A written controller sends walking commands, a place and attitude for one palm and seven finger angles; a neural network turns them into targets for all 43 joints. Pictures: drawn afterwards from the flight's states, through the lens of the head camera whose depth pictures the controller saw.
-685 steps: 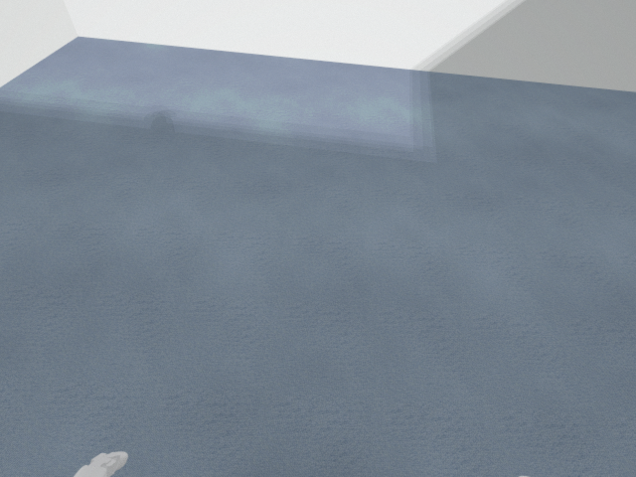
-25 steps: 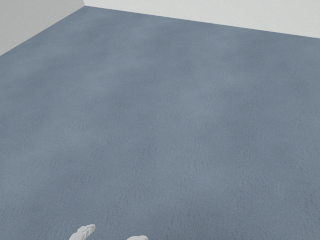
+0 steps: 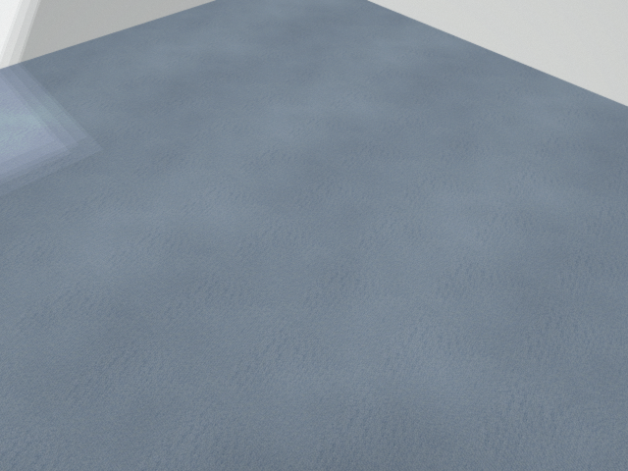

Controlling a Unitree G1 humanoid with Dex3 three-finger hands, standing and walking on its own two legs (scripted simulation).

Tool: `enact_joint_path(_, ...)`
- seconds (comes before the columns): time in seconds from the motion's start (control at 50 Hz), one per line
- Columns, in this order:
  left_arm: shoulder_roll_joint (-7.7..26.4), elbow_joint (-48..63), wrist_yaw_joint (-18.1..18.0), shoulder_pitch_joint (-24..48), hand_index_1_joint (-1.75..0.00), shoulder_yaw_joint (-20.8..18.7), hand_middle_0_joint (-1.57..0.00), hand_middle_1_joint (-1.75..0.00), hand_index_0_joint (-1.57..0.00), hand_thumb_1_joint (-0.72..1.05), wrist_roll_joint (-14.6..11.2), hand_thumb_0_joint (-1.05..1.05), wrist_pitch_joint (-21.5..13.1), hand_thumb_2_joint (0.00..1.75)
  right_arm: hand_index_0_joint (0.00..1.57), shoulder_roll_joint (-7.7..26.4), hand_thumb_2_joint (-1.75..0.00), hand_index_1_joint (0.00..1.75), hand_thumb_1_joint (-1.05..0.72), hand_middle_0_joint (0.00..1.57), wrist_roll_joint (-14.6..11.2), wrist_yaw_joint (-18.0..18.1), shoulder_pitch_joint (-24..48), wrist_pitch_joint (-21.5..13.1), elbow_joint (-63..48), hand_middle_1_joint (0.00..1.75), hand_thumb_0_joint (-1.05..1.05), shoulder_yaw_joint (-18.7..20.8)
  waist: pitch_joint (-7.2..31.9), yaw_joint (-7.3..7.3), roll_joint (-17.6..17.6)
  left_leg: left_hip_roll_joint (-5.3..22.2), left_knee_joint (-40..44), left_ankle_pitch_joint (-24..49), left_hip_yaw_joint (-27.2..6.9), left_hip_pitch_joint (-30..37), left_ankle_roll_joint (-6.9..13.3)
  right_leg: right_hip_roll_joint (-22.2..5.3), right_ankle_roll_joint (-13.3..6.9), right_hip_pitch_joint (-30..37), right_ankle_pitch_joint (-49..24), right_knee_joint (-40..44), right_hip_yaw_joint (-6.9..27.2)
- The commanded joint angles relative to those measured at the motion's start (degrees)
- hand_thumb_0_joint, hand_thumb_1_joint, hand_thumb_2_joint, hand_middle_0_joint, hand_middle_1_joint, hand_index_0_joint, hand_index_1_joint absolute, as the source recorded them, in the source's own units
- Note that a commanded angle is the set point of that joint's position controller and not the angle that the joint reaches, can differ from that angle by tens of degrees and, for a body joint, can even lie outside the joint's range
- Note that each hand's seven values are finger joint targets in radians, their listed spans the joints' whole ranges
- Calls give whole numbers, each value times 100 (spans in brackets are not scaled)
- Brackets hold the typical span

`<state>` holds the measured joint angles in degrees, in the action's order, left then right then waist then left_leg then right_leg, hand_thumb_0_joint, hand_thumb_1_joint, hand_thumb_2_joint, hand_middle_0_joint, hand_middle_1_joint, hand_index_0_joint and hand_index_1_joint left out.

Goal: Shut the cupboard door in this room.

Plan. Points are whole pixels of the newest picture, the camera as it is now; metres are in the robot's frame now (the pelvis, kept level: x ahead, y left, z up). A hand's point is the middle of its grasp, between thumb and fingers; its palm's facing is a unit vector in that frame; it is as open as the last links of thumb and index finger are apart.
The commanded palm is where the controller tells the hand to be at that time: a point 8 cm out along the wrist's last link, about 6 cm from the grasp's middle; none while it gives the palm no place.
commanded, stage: turn or walk to find it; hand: left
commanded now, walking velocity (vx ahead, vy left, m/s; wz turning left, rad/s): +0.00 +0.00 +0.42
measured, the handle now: out of the picture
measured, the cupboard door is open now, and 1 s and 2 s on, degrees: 82 82 82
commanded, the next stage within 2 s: none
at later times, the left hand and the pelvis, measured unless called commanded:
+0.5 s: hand out of the picture +0.06 +0.21 -0.15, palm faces +0.18 -0.95 -0.27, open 7.4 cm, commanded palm none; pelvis -0.02 -0.01 +0.00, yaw +10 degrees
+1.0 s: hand out of the picture -0.11 +0.18 -0.17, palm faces +0.45 -0.85 -0.25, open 7.3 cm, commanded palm none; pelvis -0.05 -0.02 +0.00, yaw +25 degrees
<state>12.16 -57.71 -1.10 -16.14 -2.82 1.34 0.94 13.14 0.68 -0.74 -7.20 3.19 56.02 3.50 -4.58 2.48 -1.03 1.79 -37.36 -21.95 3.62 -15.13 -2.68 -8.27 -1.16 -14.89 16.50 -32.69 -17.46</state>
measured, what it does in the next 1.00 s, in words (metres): steps on the spot, turning left: left foot, then right foot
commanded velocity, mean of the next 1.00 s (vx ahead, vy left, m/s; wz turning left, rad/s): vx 0.00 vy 0.00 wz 0.42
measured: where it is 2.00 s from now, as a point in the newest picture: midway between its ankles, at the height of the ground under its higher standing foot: outside the picture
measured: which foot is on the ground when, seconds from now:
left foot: up 0.00-0.00, down 0.02-0.52, up 0.54-1.00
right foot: down 0.00-0.02, up 0.04-0.50, down 0.52-1.00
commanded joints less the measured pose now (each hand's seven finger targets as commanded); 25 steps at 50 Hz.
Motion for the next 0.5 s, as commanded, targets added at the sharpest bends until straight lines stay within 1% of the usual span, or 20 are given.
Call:
enact_joint_path(0.0,578,550,-13,-12,-30,-188,-20,-30,-20,90,-92,0,0,90,20,1173,-90,30,-90,20,36,62,-753,-271,-256,30,0,227,848,-481,1654,1692,1919,2739,-2116,1749,749,-130,438,-1503,928,-1456,555)
enact_joint_path(0.02,514,698,-29,373,-30,-89,-20,-30,-20,90,-40,0,71,90,20,1439,-90,30,-90,20,33,101,-924,-200,-204,30,0,277,675,-618,1772,2219,2025,3582,-2398,1303,1267,112,496,-1678,2039,-2269,995)
enact_joint_path(0.04,600,692,-19,499,-30,-123,-20,-30,-20,90,-34,0,116,90,20,1350,-90,30,-90,20,55,132,-799,-184,-216,30,0,239,475,-552,1196,2175,2036,3243,-2078,919,1390,34,449,-1595,1772,-2704,1293)
enact_joint_path(0.06,550,598,-24,541,-30,-144,-20,-30,-20,90,-4,0,154,90,20,1141,-90,30,-90,20,60,180,-577,-224,-217,30,0,187,424,-474,1599,1740,2063,3202,-1910,792,1198,37,481,-1675,1454,-2832,1497)
enact_joint_path(0.08,661,527,4,498,-30,-179,-20,-30,-20,90,-18,0,160,90,20,995,-90,30,-90,20,47,203,-266,-218,-290,30,0,146,293,-341,1505,1513,2006,3028,-1709,713,1101,61,497,-1711,1107,-3040,1547)
enact_joint_path(0.1,666,475,34,433,-30,-189,-20,-30,-20,90,-25,0,142,90,20,938,-90,30,-90,20,46,206,-134,-231,-365,30,0,109,220,-285,1254,1343,1965,3145,-1485,678,1073,107,522,-1699,861,-3148,1559)
enact_joint_path(0.12,650,428,45,343,-30,-187,-20,-30,-20,90,-33,0,127,90,20,904,-90,30,-90,20,36,202,-103,-253,-387,30,0,91,262,-229,1077,1219,1939,3233,-1376,716,1057,154,549,-1642,711,-3192,1550)
enact_joint_path(0.14,643,396,47,287,-30,-176,-20,-30,-20,90,-33,0,122,90,20,910,-90,30,-90,20,25,199,-131,-270,-393,30,0,97,338,-215,945,1145,1924,3310,-1316,810,1052,183,580,-1630,609,-3196,1547)
enact_joint_path(0.16,635,409,45,292,-30,-173,-20,-30,-20,90,-32,0,113,90,20,903,-90,30,-90,20,15,194,-235,-285,-385,30,0,112,433,-242,814,1101,1914,3381,-1285,902,1041,206,603,-1625,523,-3174,1555)
enact_joint_path(0.2,623,447,30,352,-30,-165,-20,-30,-20,90,-35,0,118,90,20,897,-90,30,-90,20,12,183,-327,-291,-375,30,0,126,431,-254,758,1107,1977,3199,-1369,872,1076,213,646,-1581,466,-3077,1590)
enact_joint_path(0.22,607,496,20,435,-30,-160,-20,-30,-20,90,-40,0,117,90,20,883,-90,30,-90,20,16,182,-409,-292,-356,30,0,135,403,-298,812,1122,1969,3189,-1469,875,1112,215,663,-1588,500,-2959,1610)
enact_joint_path(0.24,590,543,12,492,-30,-145,-20,-30,-20,90,-46,0,114,90,20,890,-90,30,-90,20,24,179,-475,-289,-349,30,0,145,468,-318,766,1165,1930,3213,-1587,980,1174,239,673,-1605,574,-2779,1622)
enact_joint_path(0.26,559,602,4,625,-30,-142,-20,-30,-20,90,-50,0,105,90,20,891,-90,30,-90,20,36,179,-570,-286,-331,30,0,164,435,-386,810,1180,1889,3315,-1689,1007,1209,252,671,-1593,671,-2598,1630)
enact_joint_path(0.32,499,745,-12,871,-30,-116,-20,-30,-20,90,-72,0,89,90,20,902,-90,30,-90,20,69,174,-700,-263,-305,30,0,202,491,-461,911,1202,1766,3448,-1945,1015,1289,347,642,-1395,941,-2055,1634)
enact_joint_path(0.34,470,770,-15,859,-30,-98,-20,-30,-20,90,-84,0,80,90,20,926,-90,30,-90,20,74,172,-671,-252,-315,30,0,207,533,-438,980,1197,1701,3501,-1961,965,1293,383,627,-1246,986,-1755,1612)
enact_joint_path(0.36,451,784,-21,894,-30,-92,-20,-30,-20,90,-93,0,67,90,20,907,-90,30,-90,20,84,171,-679,-239,-325,30,0,220,539,-458,984,1153,1647,3577,-2063,842,1282,453,597,-1015,1016,-1467,1588)
enact_joint_path(0.4,443,763,-25,721,-30,-95,-20,-30,-20,90,-115,0,39,90,20,931,-90,30,-90,20,89,161,-569,-219,-357,30,0,232,607,-362,1078,1057,1535,3553,-2149,590,1228,569,550,-544,845,-839,1517)
enact_joint_path(0.44,483,693,-29,470,-30,-107,-20,-30,-20,90,-125,0,-7,90,20,902,-90,30,-90,20,67,151,-508,-208,-367,30,0,242,698,-222,1006,852,1322,3277,-2177,209,1060,663,502,137,155,42,1446)
enact_joint_path(0.46,550,642,-43,252,-30,-132,-20,-30,-20,90,-123,0,-48,90,20,844,-90,30,-90,20,32,140,-473,-206,-401,30,0,241,847,-98,832,683,1091,2806,-2094,-130,873,575,476,759,-439,787,1466)
enact_joint_path(0.48,835,616,-73,52,-30,-185,-20,-30,-20,90,-72,0,-108,90,20,629,-90,30,-90,20,-13,107,-499,-212,-430,30,0,230,961,-21,131,331,613,1831,-1790,-823,568,-4,334,1572,-712,1319,1982)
